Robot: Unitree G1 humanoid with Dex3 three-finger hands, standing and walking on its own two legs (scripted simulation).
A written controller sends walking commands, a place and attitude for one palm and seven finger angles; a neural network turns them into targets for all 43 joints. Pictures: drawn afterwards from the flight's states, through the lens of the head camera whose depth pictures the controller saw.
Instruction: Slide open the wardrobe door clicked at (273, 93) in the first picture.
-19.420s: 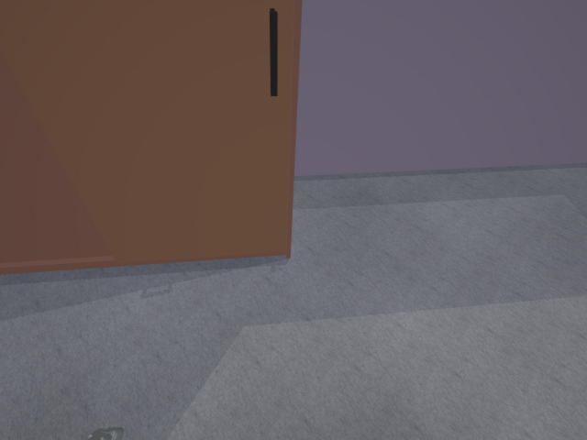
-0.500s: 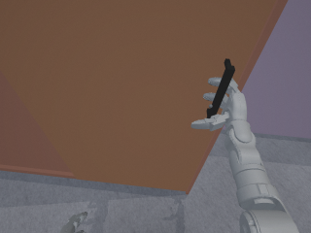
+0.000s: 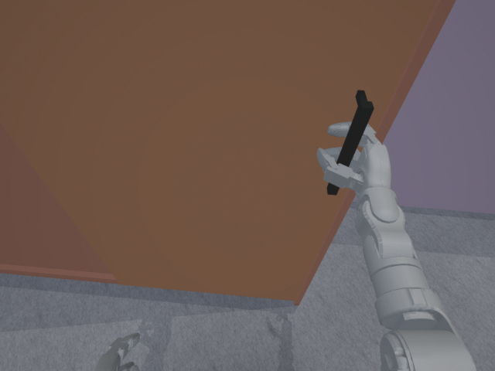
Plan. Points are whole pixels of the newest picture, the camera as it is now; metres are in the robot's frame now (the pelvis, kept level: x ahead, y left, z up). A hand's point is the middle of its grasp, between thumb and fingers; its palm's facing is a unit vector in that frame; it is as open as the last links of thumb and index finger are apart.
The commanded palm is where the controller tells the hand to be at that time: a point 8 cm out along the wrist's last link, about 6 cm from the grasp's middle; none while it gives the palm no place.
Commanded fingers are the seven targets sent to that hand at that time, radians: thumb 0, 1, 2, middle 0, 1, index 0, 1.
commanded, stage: grip the handle and tug to test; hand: right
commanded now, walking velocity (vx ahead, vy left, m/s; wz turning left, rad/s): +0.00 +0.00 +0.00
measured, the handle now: (345, 147) +0.47 -0.12 +0.13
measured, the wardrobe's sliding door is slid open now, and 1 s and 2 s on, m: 0.00 0.00 0.01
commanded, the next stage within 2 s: tug the door sideways, standing still in 0.82 s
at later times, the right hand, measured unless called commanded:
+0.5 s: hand (333, 165) +0.42 -0.09 +0.13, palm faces -0.01 +1.00 +0.00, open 5.2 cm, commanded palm +0.38 -0.15 +0.13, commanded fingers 0.00 -0.90 -0.90 0.45 1.40 0.45 1.40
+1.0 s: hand (335, 170) +0.41 -0.10 +0.13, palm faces -0.04 +1.00 +0.00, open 5.8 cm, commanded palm +0.38 -0.14 +0.13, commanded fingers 0.00 -0.90 -0.90 0.45 1.40 0.45 1.40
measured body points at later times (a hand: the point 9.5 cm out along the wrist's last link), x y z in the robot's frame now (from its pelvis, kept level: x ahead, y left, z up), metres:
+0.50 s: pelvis +0.02 +0.00 +0.00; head +0.03 +0.02 +0.45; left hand +0.13 +0.25 -0.11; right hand +0.41 -0.15 +0.13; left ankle -0.01 +0.11 -0.73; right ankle +0.00 -0.12 -0.73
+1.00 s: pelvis +0.05 +0.00 +0.01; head +0.06 +0.01 +0.46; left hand +0.20 +0.24 -0.09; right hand +0.40 -0.15 +0.13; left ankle -0.01 +0.11 -0.73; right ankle +0.00 -0.12 -0.73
